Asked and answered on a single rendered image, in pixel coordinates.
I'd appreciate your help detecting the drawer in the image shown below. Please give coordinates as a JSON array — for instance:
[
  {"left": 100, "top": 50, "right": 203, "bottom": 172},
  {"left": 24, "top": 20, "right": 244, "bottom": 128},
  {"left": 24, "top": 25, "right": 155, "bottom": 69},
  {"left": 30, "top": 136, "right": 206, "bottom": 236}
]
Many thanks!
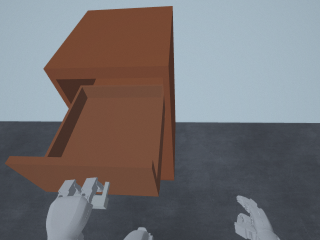
[{"left": 5, "top": 84, "right": 165, "bottom": 197}]

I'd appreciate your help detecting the handle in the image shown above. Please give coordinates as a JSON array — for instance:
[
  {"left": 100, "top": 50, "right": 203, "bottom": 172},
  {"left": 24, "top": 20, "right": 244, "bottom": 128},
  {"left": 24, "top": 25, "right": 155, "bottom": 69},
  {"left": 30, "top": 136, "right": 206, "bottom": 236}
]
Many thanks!
[{"left": 73, "top": 182, "right": 110, "bottom": 209}]

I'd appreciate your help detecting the left robot hand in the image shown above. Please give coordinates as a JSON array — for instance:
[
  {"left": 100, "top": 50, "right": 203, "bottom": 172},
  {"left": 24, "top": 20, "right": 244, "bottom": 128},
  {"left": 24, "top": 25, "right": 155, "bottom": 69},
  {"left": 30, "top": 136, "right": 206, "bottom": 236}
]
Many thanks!
[{"left": 46, "top": 177, "right": 104, "bottom": 240}]

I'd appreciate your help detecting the cabinet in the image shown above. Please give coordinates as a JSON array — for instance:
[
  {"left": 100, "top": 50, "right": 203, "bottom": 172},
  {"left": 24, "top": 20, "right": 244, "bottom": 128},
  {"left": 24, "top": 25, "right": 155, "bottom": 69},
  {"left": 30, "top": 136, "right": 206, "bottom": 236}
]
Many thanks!
[{"left": 43, "top": 6, "right": 176, "bottom": 181}]

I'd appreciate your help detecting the right robot hand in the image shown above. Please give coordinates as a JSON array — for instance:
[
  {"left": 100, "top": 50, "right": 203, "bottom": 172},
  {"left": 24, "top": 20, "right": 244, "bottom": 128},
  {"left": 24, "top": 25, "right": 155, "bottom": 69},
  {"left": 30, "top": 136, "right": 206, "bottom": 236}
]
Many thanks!
[{"left": 234, "top": 195, "right": 274, "bottom": 240}]

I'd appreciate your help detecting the robot left thigh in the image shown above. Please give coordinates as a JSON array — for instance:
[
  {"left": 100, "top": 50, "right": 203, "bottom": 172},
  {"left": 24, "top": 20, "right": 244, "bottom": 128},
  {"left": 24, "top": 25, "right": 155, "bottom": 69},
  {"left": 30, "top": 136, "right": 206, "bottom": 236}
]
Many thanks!
[{"left": 124, "top": 230, "right": 154, "bottom": 240}]

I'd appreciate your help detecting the left robot shin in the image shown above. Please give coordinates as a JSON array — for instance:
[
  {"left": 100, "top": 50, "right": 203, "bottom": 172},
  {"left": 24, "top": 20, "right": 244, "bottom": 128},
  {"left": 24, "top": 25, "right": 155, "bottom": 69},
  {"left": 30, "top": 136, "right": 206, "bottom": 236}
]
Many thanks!
[{"left": 137, "top": 227, "right": 147, "bottom": 232}]

